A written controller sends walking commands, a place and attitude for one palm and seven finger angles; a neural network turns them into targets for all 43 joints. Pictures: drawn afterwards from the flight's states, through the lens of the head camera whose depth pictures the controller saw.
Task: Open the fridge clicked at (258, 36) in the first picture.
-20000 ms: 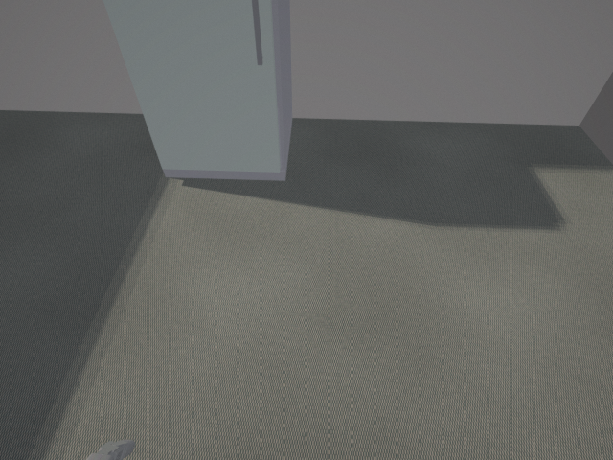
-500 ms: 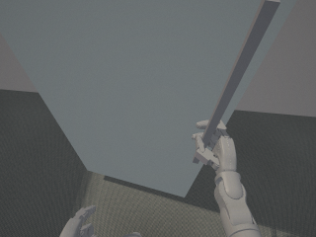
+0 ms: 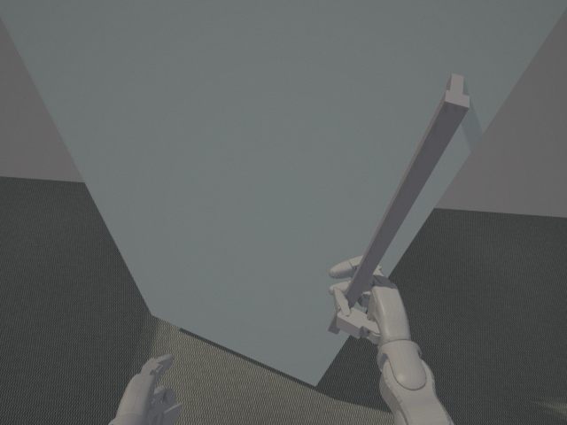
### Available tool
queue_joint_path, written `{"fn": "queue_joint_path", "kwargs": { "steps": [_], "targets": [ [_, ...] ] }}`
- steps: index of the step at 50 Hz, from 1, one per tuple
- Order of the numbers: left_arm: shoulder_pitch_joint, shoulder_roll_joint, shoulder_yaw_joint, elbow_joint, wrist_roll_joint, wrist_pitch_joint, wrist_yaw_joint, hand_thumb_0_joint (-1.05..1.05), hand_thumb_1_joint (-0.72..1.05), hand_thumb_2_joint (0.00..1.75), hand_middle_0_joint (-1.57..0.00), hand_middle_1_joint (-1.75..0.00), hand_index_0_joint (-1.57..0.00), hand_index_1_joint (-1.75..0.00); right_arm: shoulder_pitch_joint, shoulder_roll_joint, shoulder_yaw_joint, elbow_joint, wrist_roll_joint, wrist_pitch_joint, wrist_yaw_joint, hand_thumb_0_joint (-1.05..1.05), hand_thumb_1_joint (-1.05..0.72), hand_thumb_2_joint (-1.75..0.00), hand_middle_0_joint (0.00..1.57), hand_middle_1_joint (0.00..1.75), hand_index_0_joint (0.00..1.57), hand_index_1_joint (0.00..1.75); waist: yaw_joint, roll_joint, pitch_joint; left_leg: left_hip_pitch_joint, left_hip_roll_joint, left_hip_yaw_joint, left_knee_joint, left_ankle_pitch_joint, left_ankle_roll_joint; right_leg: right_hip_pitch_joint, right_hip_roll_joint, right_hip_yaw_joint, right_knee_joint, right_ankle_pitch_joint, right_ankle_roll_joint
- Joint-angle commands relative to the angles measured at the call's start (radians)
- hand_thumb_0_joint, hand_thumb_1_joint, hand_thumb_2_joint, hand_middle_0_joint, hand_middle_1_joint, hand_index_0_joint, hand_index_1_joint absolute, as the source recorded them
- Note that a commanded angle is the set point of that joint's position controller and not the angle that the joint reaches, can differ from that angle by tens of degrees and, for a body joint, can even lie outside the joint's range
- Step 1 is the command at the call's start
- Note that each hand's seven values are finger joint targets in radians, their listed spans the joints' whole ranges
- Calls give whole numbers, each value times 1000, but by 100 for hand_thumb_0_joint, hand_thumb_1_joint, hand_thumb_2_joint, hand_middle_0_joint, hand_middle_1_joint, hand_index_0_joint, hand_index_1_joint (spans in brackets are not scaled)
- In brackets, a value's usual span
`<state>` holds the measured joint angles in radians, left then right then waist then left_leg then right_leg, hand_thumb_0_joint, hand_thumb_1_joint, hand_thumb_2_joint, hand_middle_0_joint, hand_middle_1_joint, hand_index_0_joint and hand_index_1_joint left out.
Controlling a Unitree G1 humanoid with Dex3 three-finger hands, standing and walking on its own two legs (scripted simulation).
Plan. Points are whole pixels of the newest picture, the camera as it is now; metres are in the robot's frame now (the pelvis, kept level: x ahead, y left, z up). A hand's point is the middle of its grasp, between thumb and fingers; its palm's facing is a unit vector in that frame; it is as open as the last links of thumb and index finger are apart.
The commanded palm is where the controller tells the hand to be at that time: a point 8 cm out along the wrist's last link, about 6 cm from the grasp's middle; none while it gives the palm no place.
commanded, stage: walk backward, drawing the door open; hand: right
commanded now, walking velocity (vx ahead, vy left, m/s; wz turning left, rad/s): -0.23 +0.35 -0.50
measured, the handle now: (373, 248) +0.33 -0.07 +0.11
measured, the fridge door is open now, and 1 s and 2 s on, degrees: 20 48 70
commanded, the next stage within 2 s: stop walking and hold the door back in 1.38 s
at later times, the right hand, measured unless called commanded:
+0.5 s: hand (290, 386) +0.18 +0.02 +0.02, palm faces +0.17 +0.97 -0.19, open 5.3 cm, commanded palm +0.13 -0.03 +0.02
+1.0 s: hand out of the picture +0.08 +0.12 +0.01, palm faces +0.64 +0.74 -0.22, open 5.6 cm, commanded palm +0.03 +0.10 +0.02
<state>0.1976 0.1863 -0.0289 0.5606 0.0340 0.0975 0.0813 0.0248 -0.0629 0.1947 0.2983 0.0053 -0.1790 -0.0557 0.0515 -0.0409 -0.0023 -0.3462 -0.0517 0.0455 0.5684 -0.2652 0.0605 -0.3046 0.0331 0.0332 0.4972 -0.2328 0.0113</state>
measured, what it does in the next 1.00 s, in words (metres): steps to the left, turning right: left foot, then right foot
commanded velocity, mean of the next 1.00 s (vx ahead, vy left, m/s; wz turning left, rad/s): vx -0.18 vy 0.38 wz -0.72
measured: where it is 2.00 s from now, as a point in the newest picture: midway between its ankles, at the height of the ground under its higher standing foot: outside the picture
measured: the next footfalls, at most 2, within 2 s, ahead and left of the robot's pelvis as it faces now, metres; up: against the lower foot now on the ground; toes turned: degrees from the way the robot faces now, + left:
left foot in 0.40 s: +0.05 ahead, +0.24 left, +0.00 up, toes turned -15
right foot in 0.62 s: -0.11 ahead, +0.10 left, +0.00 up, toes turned -30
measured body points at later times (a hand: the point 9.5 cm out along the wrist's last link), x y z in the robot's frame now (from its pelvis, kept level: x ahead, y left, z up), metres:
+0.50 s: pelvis -0.08 +0.18 -0.02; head -0.06 +0.19 +0.43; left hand +0.12 +0.38 -0.13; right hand +0.16 -0.03 +0.03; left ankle +0.01 +0.25 -0.73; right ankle -0.08 +0.00 -0.69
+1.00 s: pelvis -0.06 +0.40 -0.02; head -0.01 +0.38 +0.43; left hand +0.21 +0.48 -0.14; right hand +0.05 +0.08 +0.03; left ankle +0.05 +0.48 -0.73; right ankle -0.14 +0.27 -0.67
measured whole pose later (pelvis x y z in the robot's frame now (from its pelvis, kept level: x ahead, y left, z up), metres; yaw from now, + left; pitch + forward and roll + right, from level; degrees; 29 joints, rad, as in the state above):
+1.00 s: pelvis -0.06 +0.40 -0.02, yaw -42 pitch -1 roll +0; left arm 0.15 0.21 0.04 0.72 0.00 -0.11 0.10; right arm 0.05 -0.12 0.03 0.12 -0.04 -0.11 -0.07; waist 0.04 -0.06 0.13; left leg -0.36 0.09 0.09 0.71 -0.33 -0.02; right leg -0.57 -0.07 0.01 1.16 -0.59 0.05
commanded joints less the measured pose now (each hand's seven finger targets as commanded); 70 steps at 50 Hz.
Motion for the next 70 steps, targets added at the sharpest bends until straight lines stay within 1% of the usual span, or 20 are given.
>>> {"fn": "queue_joint_path", "kwargs": {
  "steps": [1,11,13,14,18,20,27,29,31,32,41,44,47,52,53,55,56,65,67,70],
  "targets": [
    [-51,131,70,-111,-19,-81,14,0,90,90,-20,-30,-20,-30,-135,-30,12,-196,-47,-35,13,0,-90,-90,45,140,45,140,14,72,-265,178,97,-58,-108,355,-55,85,-177,107,-48,357,-74],
    [-32,89,59,-36,-53,-167,17,0,90,90,-20,-30,-20,-30,-173,-61,-28,-221,-52,-13,8,0,-90,-90,45,140,45,140,66,73,-148,-44,51,61,-140,286,-301,187,-67,-71,-17,-93,-70],
    [-69,153,84,-68,-2,-169,26,0,90,90,-20,-30,-20,-30,-174,-53,-33,-202,-43,-6,14,0,-90,-90,45,140,45,140,45,-319,-130,-206,-7,-93,560,-170,-206,97,-481,604,-374,42,-270],
    [-117,131,74,-67,22,-154,18,0,90,90,-20,-30,-20,-30,-130,-76,-48,-220,-65,8,12,0,-90,-90,45,140,45,140,-10,-153,-84,-135,72,-221,649,-180,-98,-22,-531,661,-314,58,-263],
    [-150,130,78,-81,-7,-164,29,0,90,90,-20,-30,-20,-30,-78,-62,-99,-209,-45,12,0,0,-90,-90,45,140,45,140,-45,-44,-34,207,87,-185,-30,-205,-34,-318,-281,223,-76,-302,-91],
    [-59,102,89,-63,-35,-190,29,0,90,90,-20,-30,-20,-30,-164,-119,-118,-255,-55,23,-8,0,-90,-90,45,140,45,140,-6,402,-133,-49,216,-184,-349,-391,44,-84,-22,-89,403,-300,29],
    [-82,63,65,-49,-15,-237,39,0,90,90,-20,-30,-20,-30,-263,-92,-74,-310,-74,-16,5,0,-90,-90,45,140,45,140,8,179,-68,-116,276,4,-127,69,99,-11,-115,-88,463,-291,4],
    [-2,76,55,-29,-13,-260,48,0,90,90,-20,-30,-20,-30,-257,-45,-17,-342,-55,-27,16,0,-90,-90,45,140,45,140,59,18,-76,-210,188,60,228,152,24,186,-141,-10,-3,-51,-29],
    [10,148,65,-52,15,-268,30,0,90,90,-20,-30,-20,-30,-238,-55,-5,-411,-76,-51,32,0,-90,-90,45,140,45,140,6,-220,-82,-496,77,-54,622,-238,-100,315,-589,713,-220,368,-164],
    [-32,169,65,-57,24,-262,28,0,90,90,-20,-30,-20,-30,-215,-101,-47,-440,-91,-59,35,0,-90,-90,45,140,45,140,-1,-66,-106,-464,107,-160,684,-154,-111,284,-628,714,-231,291,-231],
    [-61,141,89,-38,-41,-262,11,0,90,90,-20,-30,-20,-30,-162,-76,-94,-407,-43,8,18,0,-90,-90,45,140,45,140,-21,-182,-163,231,27,50,9,-39,-104,-134,-235,129,-67,-252,-48],
    [-93,40,71,-28,-55,-259,12,0,90,90,-20,-30,-20,-30,-173,-204,-198,-457,-54,7,-6,0,-90,-90,45,140,45,140,-29,315,-197,168,293,-161,-239,-104,40,-228,-14,-122,483,-340,45],
    [-113,62,92,4,-35,-279,31,0,90,90,-20,-30,-20,-30,-69,-244,-266,-396,-48,-2,-26,0,-90,-90,45,140,45,140,-53,300,-195,203,405,-184,-96,500,184,-312,-75,-62,838,-429,37],
    [-84,68,68,-10,-20,-262,51,0,90,90,-20,-30,-20,-30,-154,-163,-208,-425,-27,-36,-2,0,-90,-90,45,140,45,140,17,202,-119,50,270,95,146,443,64,-22,-101,-115,257,-155,17],
    [-55,82,74,-11,-15,-268,57,0,90,90,-20,-30,-20,-30,-150,-153,-190,-438,-17,-35,9,0,-90,-90,45,140,45,140,38,134,-116,-96,227,102,283,283,28,136,-121,-91,91,-23,0],
    [-39,156,94,-38,6,-272,49,0,90,90,-20,-30,-20,-30,-136,-125,-160,-494,-34,-53,17,0,-90,-90,45,140,45,140,3,-254,-129,-441,86,0,670,-345,-105,367,-574,677,-196,463,-172],
    [-54,161,80,-48,15,-262,40,0,90,90,-20,-30,-20,-30,-123,-185,-206,-569,-60,-66,12,0,-90,-90,45,140,45,140,-10,-159,-158,-437,105,-138,738,-274,-127,343,-641,751,-234,330,-240],
    [-37,131,80,-73,-43,-251,25,0,90,90,-20,-30,-20,-30,-90,-226,-297,-452,-1,35,-10,0,-90,-90,45,140,45,140,-53,-92,-198,313,25,82,-39,-133,-70,-199,-150,24,16,-370,-3],
    [-69,61,81,-66,-46,-255,27,0,90,90,-20,-30,-20,-30,-125,-327,-364,-475,-11,35,-25,0,-90,-90,45,140,45,140,-56,377,-192,178,351,-291,-289,-210,81,-262,-13,-106,602,-340,65],
    [-78,69,85,-14,-25,-266,22,0,90,90,-20,-30,-20,-30,-76,-335,-383,-412,-22,25,-42,0,-90,-90,45,140,45,140,-54,238,-201,233,436,-249,-127,465,170,-342,-58,-60,898,-385,55]
  ]
}}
